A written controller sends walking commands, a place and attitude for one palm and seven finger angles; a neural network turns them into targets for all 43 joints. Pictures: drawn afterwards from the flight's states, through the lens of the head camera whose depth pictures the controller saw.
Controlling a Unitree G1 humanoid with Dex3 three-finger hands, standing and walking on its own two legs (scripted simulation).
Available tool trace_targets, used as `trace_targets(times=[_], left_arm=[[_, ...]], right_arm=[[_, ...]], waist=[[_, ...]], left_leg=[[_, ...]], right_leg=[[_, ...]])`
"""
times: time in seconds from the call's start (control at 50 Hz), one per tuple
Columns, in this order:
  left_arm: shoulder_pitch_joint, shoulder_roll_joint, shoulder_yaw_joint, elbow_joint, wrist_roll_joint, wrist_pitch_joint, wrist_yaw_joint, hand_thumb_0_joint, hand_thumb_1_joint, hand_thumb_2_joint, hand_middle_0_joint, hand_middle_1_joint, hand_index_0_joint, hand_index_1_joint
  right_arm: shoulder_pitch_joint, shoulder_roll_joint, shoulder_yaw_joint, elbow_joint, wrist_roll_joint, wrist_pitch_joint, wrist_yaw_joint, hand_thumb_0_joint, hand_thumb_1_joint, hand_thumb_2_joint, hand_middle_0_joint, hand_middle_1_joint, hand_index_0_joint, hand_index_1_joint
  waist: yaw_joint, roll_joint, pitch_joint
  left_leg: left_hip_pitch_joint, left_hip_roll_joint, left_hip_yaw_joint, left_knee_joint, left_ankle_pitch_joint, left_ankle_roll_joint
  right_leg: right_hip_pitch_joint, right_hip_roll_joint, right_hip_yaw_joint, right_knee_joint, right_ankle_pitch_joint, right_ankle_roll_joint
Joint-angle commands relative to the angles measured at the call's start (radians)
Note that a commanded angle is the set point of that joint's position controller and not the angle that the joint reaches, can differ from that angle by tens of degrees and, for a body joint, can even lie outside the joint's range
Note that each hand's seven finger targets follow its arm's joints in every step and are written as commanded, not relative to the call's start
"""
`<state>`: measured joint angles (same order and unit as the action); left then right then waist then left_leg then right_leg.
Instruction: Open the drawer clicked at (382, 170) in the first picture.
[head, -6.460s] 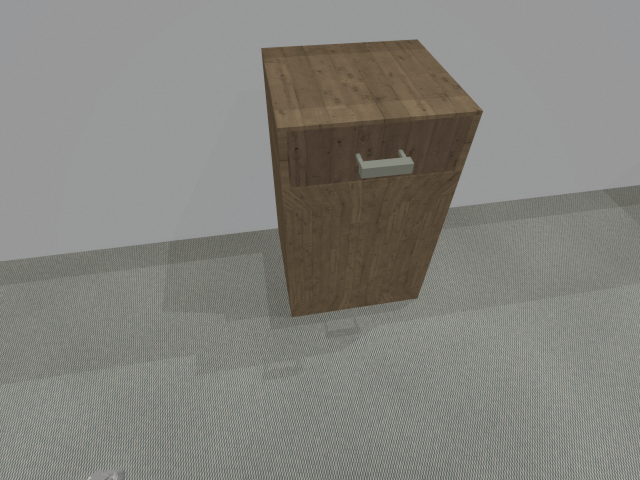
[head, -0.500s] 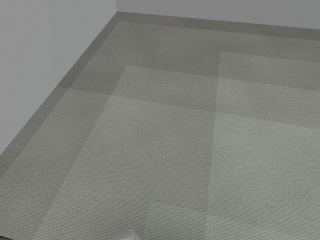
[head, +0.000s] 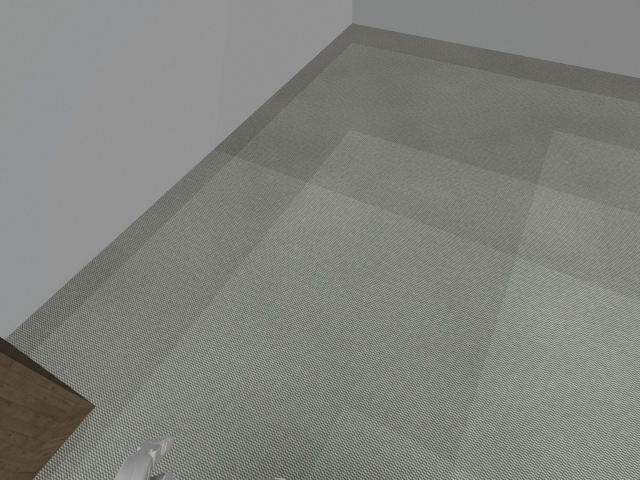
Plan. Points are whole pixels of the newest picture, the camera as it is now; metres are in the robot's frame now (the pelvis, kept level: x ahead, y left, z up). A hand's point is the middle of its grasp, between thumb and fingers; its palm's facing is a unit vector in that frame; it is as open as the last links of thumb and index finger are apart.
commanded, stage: turn to face it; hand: left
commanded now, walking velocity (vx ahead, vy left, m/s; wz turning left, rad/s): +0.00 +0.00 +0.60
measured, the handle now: out of the picture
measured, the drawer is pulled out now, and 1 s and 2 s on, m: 0.00 0.00 0.00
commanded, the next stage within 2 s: take the last steps up to it in 1.68 s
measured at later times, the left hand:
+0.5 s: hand out of the picture -0.04 +0.26 -0.17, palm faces +0.35 -0.90 -0.27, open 7.4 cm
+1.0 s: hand out of the picture -0.04 +0.20 -0.13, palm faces +0.58 -0.77 -0.27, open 7.4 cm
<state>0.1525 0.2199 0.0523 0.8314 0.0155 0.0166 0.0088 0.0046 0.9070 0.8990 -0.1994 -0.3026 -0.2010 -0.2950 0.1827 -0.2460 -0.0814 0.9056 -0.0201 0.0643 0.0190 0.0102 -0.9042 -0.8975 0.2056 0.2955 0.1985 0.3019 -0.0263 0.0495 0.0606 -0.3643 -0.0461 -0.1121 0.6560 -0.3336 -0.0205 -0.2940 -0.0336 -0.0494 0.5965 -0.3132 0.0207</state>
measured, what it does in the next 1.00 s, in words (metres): steps on the spot, turning left: left foot, then right foot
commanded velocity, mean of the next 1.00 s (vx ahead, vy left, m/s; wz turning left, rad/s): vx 0.00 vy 0.00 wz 0.60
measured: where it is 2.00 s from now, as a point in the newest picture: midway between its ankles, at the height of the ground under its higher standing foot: outside the picture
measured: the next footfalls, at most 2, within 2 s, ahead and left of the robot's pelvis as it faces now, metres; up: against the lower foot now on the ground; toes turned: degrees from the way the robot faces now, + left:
left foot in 0.38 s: +0.02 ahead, +0.15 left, +0.00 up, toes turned +21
right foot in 0.80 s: +0.09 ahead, -0.09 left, +0.00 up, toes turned +27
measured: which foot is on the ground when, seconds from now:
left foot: up 0.00-0.36, down 0.38-0.78, up 0.80-1.00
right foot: down 0.00-0.38, up 0.40-0.78, down 0.80-1.00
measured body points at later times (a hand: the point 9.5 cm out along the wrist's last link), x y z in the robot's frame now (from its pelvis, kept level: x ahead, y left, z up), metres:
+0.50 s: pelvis -0.01 +0.03 +0.00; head +0.02 +0.06 +0.45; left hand -0.05 +0.31 -0.15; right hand +0.18 -0.19 -0.12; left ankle -0.02 +0.13 -0.73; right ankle +0.00 -0.12 -0.66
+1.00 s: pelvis +0.00 -0.01 +0.01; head +0.04 -0.02 +0.46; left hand -0.07 +0.24 -0.11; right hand +0.21 -0.19 -0.14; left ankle -0.08 +0.10 -0.65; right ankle +0.05 -0.11 -0.73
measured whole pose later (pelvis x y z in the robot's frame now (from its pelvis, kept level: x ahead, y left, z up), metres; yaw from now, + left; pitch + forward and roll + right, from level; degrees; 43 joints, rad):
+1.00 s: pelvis +0.00 -0.01 +0.01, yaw +37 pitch -1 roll +2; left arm 0.22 0.18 0.03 0.86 0.03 0.01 0.02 0.00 0.90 0.90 -0.20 -0.30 -0.21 -0.30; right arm 0.19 -0.26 -0.10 0.93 -0.02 0.09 0.03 0.01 -0.91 -0.90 0.20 0.29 0.19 0.30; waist -0.03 0.03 0.07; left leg -0.49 0.00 0.01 1.09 -0.41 -0.06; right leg -0.19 -0.11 -0.16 0.52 -0.31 0.00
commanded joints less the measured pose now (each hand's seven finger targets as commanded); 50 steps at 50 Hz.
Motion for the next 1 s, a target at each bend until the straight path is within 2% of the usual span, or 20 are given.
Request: trace_targets(times=[0.0,0.04,0.08,0.24,0.3,0.32,0.34,0.36,0.38,0.4,0.44,0.48,0.64,0.72,0.74,0.76,0.78,0.82,0.86,0.98], left_arm=[[0.079,0.227,0.057,-0.061,0.004,-0.023,0.028,0.000,0.900,0.900,-0.200,-0.300,-0.200,-0.300],[-0.012,0.164,0.037,-0.076,0.007,-0.024,0.028,0.000,0.900,0.900,-0.200,-0.300,-0.200,-0.300],[0.008,0.156,0.033,-0.067,0.010,-0.028,0.028,0.000,0.900,0.900,-0.200,-0.300,-0.200,-0.300],[0.125,0.216,0.051,-0.008,0.016,-0.015,0.023,0.000,0.900,0.900,-0.200,-0.300,-0.200,-0.300],[0.100,0.224,0.061,-0.003,0.011,-0.007,0.019,0.000,0.900,0.900,-0.200,-0.300,-0.200,-0.300],[0.097,0.212,0.061,-0.001,0.004,-0.002,0.016,0.000,0.900,0.900,-0.200,-0.300,-0.200,-0.300],[0.114,0.167,0.057,-0.027,-0.005,0.004,0.009,0.000,0.900,0.900,-0.200,-0.300,-0.200,-0.300],[0.057,0.103,0.033,-0.076,-0.005,0.006,0.005,0.000,0.900,0.900,-0.200,-0.300,-0.200,-0.300],[-0.006,0.128,0.033,-0.083,0.004,0.017,0.015,0.000,0.900,0.900,-0.200,-0.300,-0.200,-0.300],[-0.029,0.110,0.038,-0.071,-0.001,0.017,0.014,0.000,0.900,0.900,-0.200,-0.300,-0.200,-0.300],[0.003,0.121,0.047,-0.035,0.003,0.016,0.001,0.000,0.900,0.900,-0.200,-0.300,-0.200,-0.300],[0.052,0.123,0.047,-0.011,0.005,0.019,-0.002,0.000,0.900,0.900,-0.200,-0.300,-0.200,-0.300],[0.013,0.099,0.035,-0.051,-0.004,0.010,0.009,0.000,0.900,0.900,-0.200,-0.300,-0.200,-0.300],[0.119,0.113,0.036,-0.036,-0.010,-0.007,0.015,0.000,0.900,0.900,-0.200,-0.300,-0.200,-0.300],[0.155,0.137,0.043,-0.033,-0.007,-0.017,0.020,0.000,0.900,0.900,-0.200,-0.300,-0.200,-0.300],[0.178,0.228,0.062,-0.035,0.011,-0.026,0.028,0.000,0.900,0.900,-0.200,-0.300,-0.200,-0.300],[0.141,0.277,0.058,-0.053,0.011,-0.018,0.027,0.000,0.900,0.900,-0.200,-0.300,-0.200,-0.300],[0.062,0.209,0.054,-0.065,0.005,-0.020,0.034,0.000,0.900,0.900,-0.200,-0.300,-0.200,-0.300],[0.006,0.153,0.032,-0.069,0.006,-0.027,0.028,0.000,0.900,0.900,-0.200,-0.300,-0.200,-0.300],[0.112,0.189,0.040,-0.022,0.014,-0.023,0.027,0.000,0.900,0.900,-0.200,-0.300,-0.200,-0.300]], right_arm=[[-0.043,-0.114,-0.044,-0.111,-0.004,-0.019,-0.004,0.000,-0.900,-0.900,0.200,0.300,0.200,0.300],[-0.021,-0.101,-0.037,-0.078,-0.005,-0.011,0.010,0.000,-0.900,-0.900,0.200,0.300,0.200,0.300],[-0.012,-0.083,-0.029,-0.070,-0.001,-0.007,0.015,0.000,-0.900,-0.900,0.200,0.300,0.200,0.300],[-0.106,-0.054,-0.003,-0.089,0.008,-0.018,0.019,0.000,-0.900,-0.900,0.200,0.300,0.200,0.300],[-0.034,-0.074,-0.005,-0.081,0.006,-0.030,0.013,0.000,-0.900,-0.900,0.200,0.300,0.200,0.300],[0.016,-0.104,-0.014,-0.072,0.004,-0.037,0.014,0.000,-0.900,-0.900,0.200,0.300,0.200,0.300],[0.080,-0.210,-0.039,-0.065,-0.003,-0.048,0.008,0.000,-0.900,-0.900,0.200,0.300,0.200,0.300],[0.147,-0.299,-0.059,-0.054,0.002,-0.047,0.001,0.000,-0.900,-0.900,0.200,0.300,0.200,0.300],[0.184,-0.282,-0.056,-0.026,0.003,-0.046,-0.008,0.000,-0.900,-0.900,0.200,0.300,0.200,0.300],[0.130,-0.264,-0.052,-0.038,-0.002,-0.046,-0.019,0.000,-0.900,-0.900,0.200,0.300,0.200,0.300],[-0.006,-0.196,-0.029,-0.076,-0.006,-0.048,-0.023,0.000,-0.900,-0.900,0.200,0.300,0.200,0.300],[-0.036,-0.179,-0.022,-0.088,-0.003,-0.053,-0.022,0.000,-0.900,-0.900,0.200,0.300,0.200,0.300],[0.014,-0.191,-0.037,-0.075,-0.007,-0.040,-0.020,0.000,-0.900,-0.900,0.200,0.300,0.200,0.300],[-0.040,-0.186,-0.044,-0.092,0.000,-0.032,-0.015,0.000,-0.900,-0.900,0.200,0.300,0.200,0.300],[-0.037,-0.153,-0.041,-0.098,0.006,-0.033,-0.012,0.000,-0.900,-0.900,0.200,0.300,0.200,0.300],[-0.018,-0.083,-0.032,-0.116,0.014,-0.033,-0.006,0.000,-0.900,-0.900,0.200,0.300,0.200,0.300],[-0.022,-0.082,-0.032,-0.134,0.003,-0.033,-0.006,0.000,-0.900,-0.900,0.200,0.300,0.200,0.300],[-0.040,-0.112,-0.045,-0.111,-0.004,-0.016,-0.002,0.000,-0.900,-0.900,0.200,0.300,0.200,0.300],[-0.012,-0.090,-0.035,-0.071,-0.006,-0.010,0.011,0.000,-0.900,-0.900,0.200,0.300,0.200,0.300],[-0.093,-0.060,-0.014,-0.078,0.003,-0.007,0.018,0.000,-0.900,-0.900,0.200,0.300,0.200,0.300]], waist=[[0.045,-0.277,-0.087],[0.003,-0.199,-0.019],[0.010,-0.234,-0.031],[0.077,-0.273,-0.067],[0.037,-0.252,-0.107],[0.007,-0.177,-0.136],[-0.029,0.077,-0.184],[-0.064,0.308,-0.173],[-0.085,0.195,-0.186],[-0.065,0.207,-0.148],[-0.005,0.115,-0.072],[0.013,0.100,-0.074],[-0.012,0.102,-0.118],[0.044,0.099,-0.142],[0.061,0.021,-0.154],[0.072,-0.244,-0.151],[0.064,-0.332,-0.119],[0.032,-0.269,-0.056],[-0.001,-0.196,-0.011],[0.055,-0.247,-0.037]], left_leg=[[-0.241,0.030,0.015,0.523,-0.203,-0.017],[-0.232,0.071,0.060,0.585,-0.082,-0.036],[-0.207,0.074,0.104,0.529,-0.065,-0.051],[-0.076,0.068,0.218,0.148,-0.107,-0.041],[0.052,0.064,0.241,-0.059,0.004,-0.022],[0.183,0.075,0.213,-0.201,0.131,-0.009],[0.373,0.256,-0.044,-0.261,0.381,0.078],[0.408,0.470,-0.295,-0.293,0.750,0.217],[0.345,0.466,-0.281,-0.291,0.591,0.248],[0.279,0.415,-0.264,-0.307,0.427,0.236],[0.145,0.314,-0.159,-0.340,0.252,0.179],[0.130,0.266,-0.111,-0.353,0.253,0.159],[0.189,0.262,-0.227,-0.298,0.354,0.199],[0.070,0.198,-0.232,-0.198,0.397,0.147],[-0.014,0.147,-0.208,-0.126,0.306,0.102],[-0.219,0.013,-0.049,0.085,0.005,0.019],[-0.263,-0.035,0.042,0.307,-0.247,-0.018],[-0.247,0.033,0.014,0.523,-0.184,-0.014],[-0.245,0.059,0.058,0.577,-0.068,-0.038],[-0.161,0.066,0.158,0.329,-0.098,-0.056]], right_leg=[[0.135,-0.414,0.351,-0.330,0.166,-0.162],[0.093,-0.322,0.147,-0.283,0.256,-0.136],[0.121,-0.298,0.048,-0.259,0.357,-0.125],[0.210,-0.339,-0.047,-0.181,0.525,-0.131],[0.188,-0.338,-0.105,-0.074,0.485,-0.086],[0.117,-0.320,-0.132,0.050,0.420,-0.043],[-0.112,-0.220,-0.169,0.268,0.139,0.030],[-0.314,-0.110,-0.123,0.459,-0.393,0.083],[-0.304,-0.111,-0.013,0.561,-0.362,0.064],[-0.333,-0.111,0.016,0.596,-0.292,0.063],[-0.282,-0.112,0.034,0.589,-0.133,0.061],[-0.242,-0.096,0.029,0.543,-0.077,0.066],[-0.152,-0.026,0.035,0.251,-0.138,0.064],[0.091,0.014,0.008,-0.065,0.018,0.052],[0.209,-0.034,0.046,-0.218,0.084,0.038],[0.330,-0.289,0.304,-0.338,0.069,-0.040],[0.224,-0.469,0.415,-0.352,0.136,-0.145],[0.096,-0.408,0.332,-0.335,0.172,-0.164],[0.104,-0.305,0.126,-0.271,0.320,-0.131],[0.189,-0.310,-0.003,-0.228,0.486,-0.132]])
